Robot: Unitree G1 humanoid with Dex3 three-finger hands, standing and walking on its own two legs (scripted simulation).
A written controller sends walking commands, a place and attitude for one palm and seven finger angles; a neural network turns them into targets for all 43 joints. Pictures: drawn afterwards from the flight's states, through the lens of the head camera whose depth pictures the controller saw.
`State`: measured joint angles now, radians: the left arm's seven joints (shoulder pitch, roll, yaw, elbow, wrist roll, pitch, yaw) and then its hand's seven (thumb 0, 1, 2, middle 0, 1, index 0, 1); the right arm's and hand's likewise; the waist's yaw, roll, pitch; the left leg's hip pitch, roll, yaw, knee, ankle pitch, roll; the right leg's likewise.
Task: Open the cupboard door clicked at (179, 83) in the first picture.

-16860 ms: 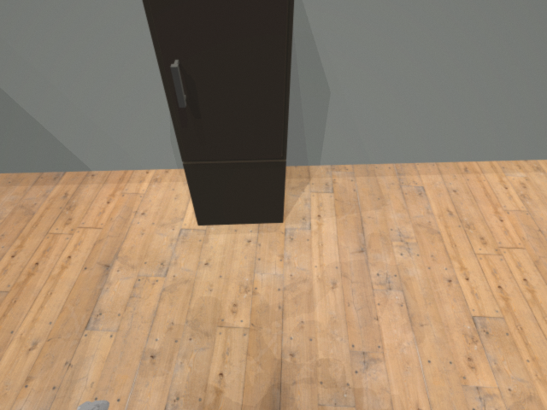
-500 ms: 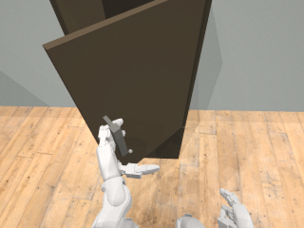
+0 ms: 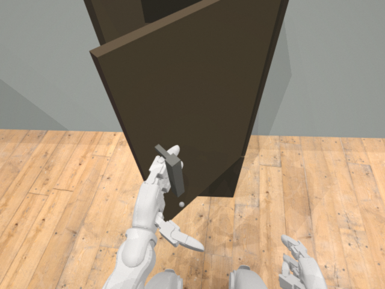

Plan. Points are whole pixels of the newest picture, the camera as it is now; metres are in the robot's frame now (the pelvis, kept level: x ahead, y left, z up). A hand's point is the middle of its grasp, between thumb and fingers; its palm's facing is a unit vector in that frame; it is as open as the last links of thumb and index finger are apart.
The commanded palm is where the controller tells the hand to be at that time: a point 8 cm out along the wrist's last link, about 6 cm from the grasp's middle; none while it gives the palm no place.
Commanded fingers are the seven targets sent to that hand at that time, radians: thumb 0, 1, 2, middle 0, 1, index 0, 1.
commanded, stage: slide the hand sideways off the handle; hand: left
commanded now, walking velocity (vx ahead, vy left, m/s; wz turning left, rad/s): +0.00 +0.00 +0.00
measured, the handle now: (169, 171) +0.34 +0.07 +0.06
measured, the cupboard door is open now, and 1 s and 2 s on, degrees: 46 46 46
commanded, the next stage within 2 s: draw the hand back to the body in 0.94 s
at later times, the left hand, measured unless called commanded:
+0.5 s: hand (166, 221) +0.24 +0.07 +0.05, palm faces -0.05 -1.00 +0.01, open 16.1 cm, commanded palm +0.20 +0.13 +0.05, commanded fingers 0.00 -0.50 0.30 -0.15 -0.30 -0.15 -0.30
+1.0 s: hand (141, 244) +0.20 +0.10 +0.05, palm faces -0.03 -1.00 -0.01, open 16.3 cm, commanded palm +0.17 +0.16 +0.05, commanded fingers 0.00 -0.50 0.30 -0.15 -0.30 -0.15 -0.30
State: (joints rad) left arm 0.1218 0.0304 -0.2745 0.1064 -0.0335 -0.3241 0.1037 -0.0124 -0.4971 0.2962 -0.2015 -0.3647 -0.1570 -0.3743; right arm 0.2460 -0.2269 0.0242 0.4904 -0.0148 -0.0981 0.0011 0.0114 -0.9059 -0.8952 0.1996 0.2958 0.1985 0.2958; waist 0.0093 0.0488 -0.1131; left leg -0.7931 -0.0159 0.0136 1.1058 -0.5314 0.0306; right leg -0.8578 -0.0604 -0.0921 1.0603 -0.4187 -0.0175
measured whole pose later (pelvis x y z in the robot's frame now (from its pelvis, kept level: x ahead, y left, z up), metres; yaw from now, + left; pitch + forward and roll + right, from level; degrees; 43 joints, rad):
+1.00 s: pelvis +0.02 -0.02 -0.02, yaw +0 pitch +16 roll -1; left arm 0.66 0.14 -0.08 -0.32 -0.13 -0.37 -0.10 -0.01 -0.49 0.30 -0.15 -0.30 -0.16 -0.30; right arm 0.26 -0.23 0.00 0.37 0.01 -0.09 -0.03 0.01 -0.91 -0.90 0.20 0.30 0.20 0.30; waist 0.02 0.04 -0.16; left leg -0.89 0.01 -0.02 1.23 -0.62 0.00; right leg -0.95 -0.04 -0.12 1.18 -0.50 -0.04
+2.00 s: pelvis +0.05 +0.01 +0.07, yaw -1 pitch -2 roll -2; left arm 0.57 0.31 0.19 -0.43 -0.03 -0.03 0.12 0.00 0.19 0.59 -0.18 -0.30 -0.18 -0.30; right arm 0.26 -0.22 0.06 0.57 0.01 -0.15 -0.09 0.01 -0.90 -0.90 0.20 0.30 0.20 0.30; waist 0.06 0.06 -0.03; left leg -0.17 -0.01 0.03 0.59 -0.38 0.04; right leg -0.24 -0.02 -0.07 0.54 -0.27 0.01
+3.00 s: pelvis +0.02 +0.00 +0.08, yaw -4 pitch -1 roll -1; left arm 0.52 0.37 0.38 -0.42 -0.03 -0.16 0.11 0.01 0.89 0.90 -0.21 -0.30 -0.21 -0.30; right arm 0.18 -0.25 0.00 0.59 0.00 -0.07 -0.07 0.01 -0.90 -0.90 0.20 0.30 0.20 0.30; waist 0.01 0.05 0.02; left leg -0.17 0.01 0.07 0.44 -0.26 0.03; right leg -0.24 0.00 -0.04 0.38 -0.12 -0.01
